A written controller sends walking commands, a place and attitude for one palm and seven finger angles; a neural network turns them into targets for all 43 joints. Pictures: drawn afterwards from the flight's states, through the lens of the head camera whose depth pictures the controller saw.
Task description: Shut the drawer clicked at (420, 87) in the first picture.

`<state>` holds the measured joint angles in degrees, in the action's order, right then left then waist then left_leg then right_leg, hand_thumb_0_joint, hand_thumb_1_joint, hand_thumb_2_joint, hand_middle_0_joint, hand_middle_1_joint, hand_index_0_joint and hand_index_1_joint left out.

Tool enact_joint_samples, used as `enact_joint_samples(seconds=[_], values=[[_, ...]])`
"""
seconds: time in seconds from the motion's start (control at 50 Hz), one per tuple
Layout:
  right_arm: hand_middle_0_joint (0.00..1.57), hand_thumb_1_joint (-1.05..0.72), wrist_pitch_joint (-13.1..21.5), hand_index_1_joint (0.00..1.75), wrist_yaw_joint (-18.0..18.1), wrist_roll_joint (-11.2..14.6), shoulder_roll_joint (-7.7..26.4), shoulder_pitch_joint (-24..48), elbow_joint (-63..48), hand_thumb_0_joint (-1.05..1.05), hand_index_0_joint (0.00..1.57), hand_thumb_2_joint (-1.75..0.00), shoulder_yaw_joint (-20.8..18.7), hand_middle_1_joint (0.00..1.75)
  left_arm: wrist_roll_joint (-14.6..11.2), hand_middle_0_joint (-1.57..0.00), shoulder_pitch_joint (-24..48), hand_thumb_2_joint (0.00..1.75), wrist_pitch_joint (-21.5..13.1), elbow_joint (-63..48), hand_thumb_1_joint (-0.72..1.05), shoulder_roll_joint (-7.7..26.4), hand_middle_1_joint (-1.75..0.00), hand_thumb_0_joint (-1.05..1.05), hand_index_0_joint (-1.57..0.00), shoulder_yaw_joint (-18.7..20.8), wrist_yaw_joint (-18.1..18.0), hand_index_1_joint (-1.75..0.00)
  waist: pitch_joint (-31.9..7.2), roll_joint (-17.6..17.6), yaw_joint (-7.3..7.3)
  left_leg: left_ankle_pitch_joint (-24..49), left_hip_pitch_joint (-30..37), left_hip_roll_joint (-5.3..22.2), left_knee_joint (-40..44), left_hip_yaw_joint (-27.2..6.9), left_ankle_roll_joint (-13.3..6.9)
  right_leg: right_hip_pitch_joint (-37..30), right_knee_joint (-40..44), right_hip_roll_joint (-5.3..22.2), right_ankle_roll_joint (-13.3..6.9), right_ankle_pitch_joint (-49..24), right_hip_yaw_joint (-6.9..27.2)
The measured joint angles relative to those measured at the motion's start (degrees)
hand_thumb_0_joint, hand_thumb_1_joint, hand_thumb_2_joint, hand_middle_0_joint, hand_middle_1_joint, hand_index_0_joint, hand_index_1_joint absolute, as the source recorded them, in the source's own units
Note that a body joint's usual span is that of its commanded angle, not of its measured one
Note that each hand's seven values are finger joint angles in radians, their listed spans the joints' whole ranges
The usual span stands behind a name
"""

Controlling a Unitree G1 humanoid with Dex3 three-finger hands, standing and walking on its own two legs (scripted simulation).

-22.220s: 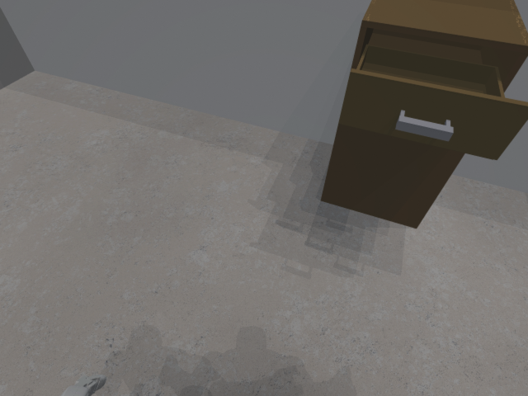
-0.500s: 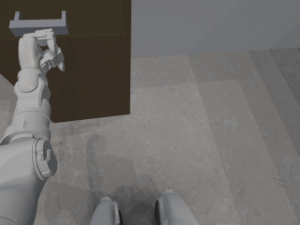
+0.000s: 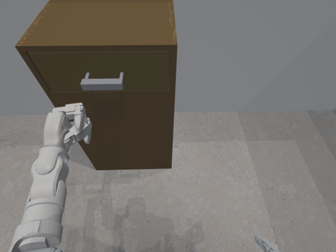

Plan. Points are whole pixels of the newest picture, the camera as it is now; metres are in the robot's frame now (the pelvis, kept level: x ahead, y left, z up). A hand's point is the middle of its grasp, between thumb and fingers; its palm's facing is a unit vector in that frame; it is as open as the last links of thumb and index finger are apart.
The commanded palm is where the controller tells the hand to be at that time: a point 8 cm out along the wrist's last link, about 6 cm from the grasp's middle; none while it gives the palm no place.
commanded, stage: draw the hand back to the body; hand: left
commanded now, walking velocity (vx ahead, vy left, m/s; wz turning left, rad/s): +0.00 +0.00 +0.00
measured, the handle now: (103, 79) +0.62 +0.22 +0.02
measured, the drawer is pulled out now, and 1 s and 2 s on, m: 0.00 0.00 0.00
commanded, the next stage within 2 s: step back with the hand held close in 0.92 s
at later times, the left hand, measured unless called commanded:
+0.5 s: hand (33, 178) +0.23 +0.22 +0.16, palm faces +0.33 -0.90 -0.30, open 3.3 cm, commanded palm +0.18 +0.27 +0.17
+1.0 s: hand out of the picture +0.16 +0.24 +0.19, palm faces +0.43 -0.82 -0.38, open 3.3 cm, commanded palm +0.11 +0.28 +0.21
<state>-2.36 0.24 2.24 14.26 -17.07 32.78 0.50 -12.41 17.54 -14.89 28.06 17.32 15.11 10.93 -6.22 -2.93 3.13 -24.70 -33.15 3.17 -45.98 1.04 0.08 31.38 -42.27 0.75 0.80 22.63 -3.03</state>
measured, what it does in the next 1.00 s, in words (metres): stands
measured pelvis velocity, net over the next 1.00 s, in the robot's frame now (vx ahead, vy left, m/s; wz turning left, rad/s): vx -0.02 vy -0.01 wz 0.01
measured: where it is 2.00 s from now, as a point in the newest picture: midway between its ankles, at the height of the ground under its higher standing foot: outside the picture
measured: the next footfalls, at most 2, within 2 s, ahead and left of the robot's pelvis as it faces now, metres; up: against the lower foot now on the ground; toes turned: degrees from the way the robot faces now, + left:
none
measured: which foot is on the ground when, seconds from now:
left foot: down 0.00-1.00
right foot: down 0.00-1.00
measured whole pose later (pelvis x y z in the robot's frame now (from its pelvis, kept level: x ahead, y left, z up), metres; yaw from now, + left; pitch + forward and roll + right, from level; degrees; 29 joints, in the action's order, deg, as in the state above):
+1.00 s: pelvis -0.02 -0.01 +0.03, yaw +1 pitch -5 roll -1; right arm 6.9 5.3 -0.5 12.7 -11.5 36.6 1.2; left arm -2.9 -29.4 -5.8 -24.8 17.3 15.9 -6.3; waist 1.8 -4.4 -4.2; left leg -14.6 -5.0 1.9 -24.9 1.8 0.3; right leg 4.0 -23.0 1.3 0.6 13.7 -2.9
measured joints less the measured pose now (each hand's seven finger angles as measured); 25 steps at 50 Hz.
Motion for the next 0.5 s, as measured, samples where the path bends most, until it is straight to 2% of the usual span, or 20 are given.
enact_joint_samples(seconds=[0.06,0.12,0.16,0.26,0.36,0.5], values=[[0.20,-0.91,0.88,0.30,0.54,0.40,0.44,1.40,-0.33,0.00,0.20,-0.90,0.22,0.30,-1.09,-1.40,-3.17,0.90,1.75,-3.34,0.90,-0.65,-1.60,0.02,-1.40,-0.99,1.11,-1.60,0.18,-0.17,-0.86,0.71,2.60,-0.42,1.33,-0.07,-0.04,-2.53,0.91,0.37,0.03,-0.39,-0.12],[0.20,-0.91,0.81,0.30,1.69,0.33,0.17,3.42,-0.52,0.00,0.20,-0.90,0.33,0.30,3.43,-1.40,-7.69,0.90,4.84,-9.48,0.90,-0.15,-1.60,0.01,-1.41,-3.55,-4.34,-1.60,1.50,0.20,-1.75,2.00,6.82,-0.86,4.20,0.54,0.03,-6.09,2.73,0.74,0.06,-1.21,0.40],[0.20,-0.91,0.78,0.30,2.57,0.27,0.01,4.57,-0.69,0.00,0.20,-0.90,0.52,0.30,5.47,-1.40,-11.05,0.90,6.71,-13.45,0.90,-0.15,-1.60,0.01,-1.41,-5.07,-8.15,-1.60,2.34,0.13,-2.28,3.17,9.90,-1.12,6.73,0.83,-0.05,-8.91,4.81,0.90,0.11,-2.19,0.62],[0.20,-0.91,1.31,0.30,4.13,-0.14,-0.44,6.84,-0.31,0.00,0.20,-0.90,1.47,0.30,7.82,-1.40,-16.79,0.90,10.04,-20.07,0.90,-0.51,-1.60,0.01,-1.41,-6.56,-13.70,-1.60,4.50,0.22,-3.88,6.12,16.78,-1.60,12.77,1.07,-0.12,-15.41,9.98,1.16,0.00,-4.64,0.66],[0.20,-0.91,2.74,0.30,4.53,-0.83,-0.92,7.92,0.40,0.01,0.20,-0.90,2.24,0.30,8.43,-1.40,-21.36,0.90,11.35,-25.94,0.89,-0.58,-1.60,0.02,-1.41,-6.02,-15.73,-1.60,6.24,-0.02,-5.10,8.41,21.98,-1.68,17.49,0.92,0.04,-20.66,14.65,1.06,-0.13,-6.82,0.38],[0.20,-0.90,4.39,0.30,3.99,-1.89,-1.48,7.53,1.29,0.01,0.20,-0.90,2.39,0.30,8.49,-1.40,-30.82,0.90,11.21,-36.98,0.89,-0.51,-1.60,0.02,-1.41,-4.50,-15.89,-1.60,7.22,-0.81,-5.82,10.12,26.51,-1.62,21.46,1.02,0.19,-25.19,18.69,0.85,-0.17,-8.57,0.35]])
